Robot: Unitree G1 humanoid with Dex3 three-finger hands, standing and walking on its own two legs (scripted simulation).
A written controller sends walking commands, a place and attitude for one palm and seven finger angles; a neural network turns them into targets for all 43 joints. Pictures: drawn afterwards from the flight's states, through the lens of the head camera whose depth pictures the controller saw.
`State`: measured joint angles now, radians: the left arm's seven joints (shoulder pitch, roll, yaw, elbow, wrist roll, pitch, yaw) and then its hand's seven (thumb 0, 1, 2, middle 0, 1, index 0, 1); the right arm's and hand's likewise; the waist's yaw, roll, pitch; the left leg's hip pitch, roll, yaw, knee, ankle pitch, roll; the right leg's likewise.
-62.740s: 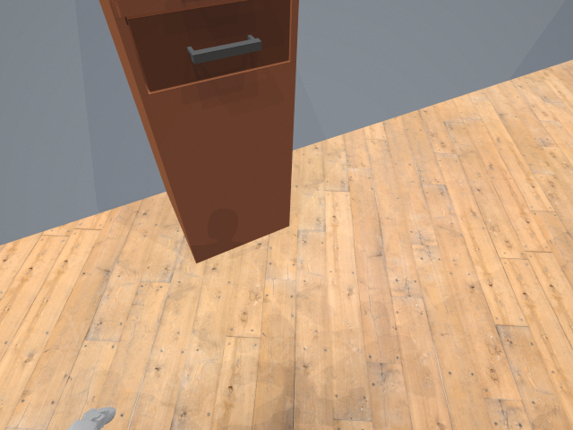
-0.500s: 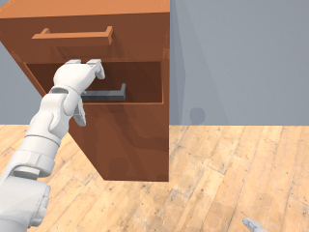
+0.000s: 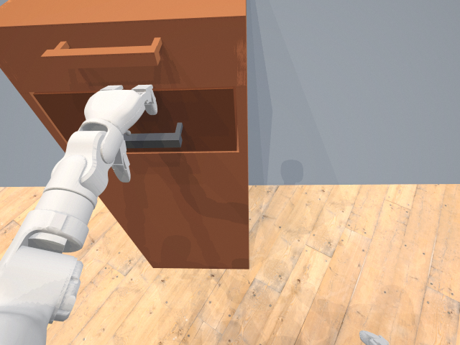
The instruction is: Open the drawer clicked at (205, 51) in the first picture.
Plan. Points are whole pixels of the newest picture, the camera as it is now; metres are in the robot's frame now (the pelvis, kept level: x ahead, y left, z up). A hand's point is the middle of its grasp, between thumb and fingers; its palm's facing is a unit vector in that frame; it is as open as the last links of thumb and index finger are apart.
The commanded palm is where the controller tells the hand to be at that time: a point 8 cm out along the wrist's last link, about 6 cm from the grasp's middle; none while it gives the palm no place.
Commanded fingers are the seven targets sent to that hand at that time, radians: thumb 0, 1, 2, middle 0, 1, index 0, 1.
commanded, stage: re-aim the fingers above the handle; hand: left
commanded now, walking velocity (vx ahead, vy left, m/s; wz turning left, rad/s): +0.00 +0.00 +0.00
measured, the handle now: (140, 134) +0.49 +0.21 +0.09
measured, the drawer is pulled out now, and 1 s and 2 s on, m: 0.00 0.00 0.00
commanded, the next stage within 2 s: lower the fingers behind the handle in 1.02 s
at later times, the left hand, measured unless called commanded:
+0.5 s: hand (119, 125) +0.45 +0.22 +0.15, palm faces +0.04 -0.01 -1.00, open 13.7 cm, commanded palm +0.42 +0.23 +0.21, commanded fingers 0.00 -0.50 0.30 -0.30 -1.20 -0.30 -1.20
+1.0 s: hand (121, 121) +0.45 +0.21 +0.16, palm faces +0.07 -0.01 -1.00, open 13.8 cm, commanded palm +0.42 +0.23 +0.21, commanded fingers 0.00 -0.50 0.30 -0.30 -1.20 -0.30 -1.20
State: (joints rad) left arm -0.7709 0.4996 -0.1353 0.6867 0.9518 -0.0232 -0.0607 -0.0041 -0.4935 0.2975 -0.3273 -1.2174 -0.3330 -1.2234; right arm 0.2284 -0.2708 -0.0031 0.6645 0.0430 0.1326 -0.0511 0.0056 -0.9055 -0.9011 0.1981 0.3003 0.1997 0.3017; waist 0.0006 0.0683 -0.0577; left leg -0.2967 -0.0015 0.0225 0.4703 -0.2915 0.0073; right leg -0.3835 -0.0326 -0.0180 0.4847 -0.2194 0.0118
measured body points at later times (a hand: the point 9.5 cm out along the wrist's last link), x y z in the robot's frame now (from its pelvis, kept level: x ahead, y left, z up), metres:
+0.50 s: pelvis +0.00 +0.00 +0.00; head +0.03 -0.03 +0.45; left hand +0.44 +0.22 +0.21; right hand +0.11 -0.26 -0.13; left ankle -0.04 +0.12 -0.74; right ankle +0.01 -0.13 -0.74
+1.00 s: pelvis +0.00 +0.00 +0.00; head +0.03 -0.03 +0.45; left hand +0.44 +0.21 +0.21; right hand +0.13 -0.24 -0.13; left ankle -0.04 +0.12 -0.74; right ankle +0.01 -0.13 -0.74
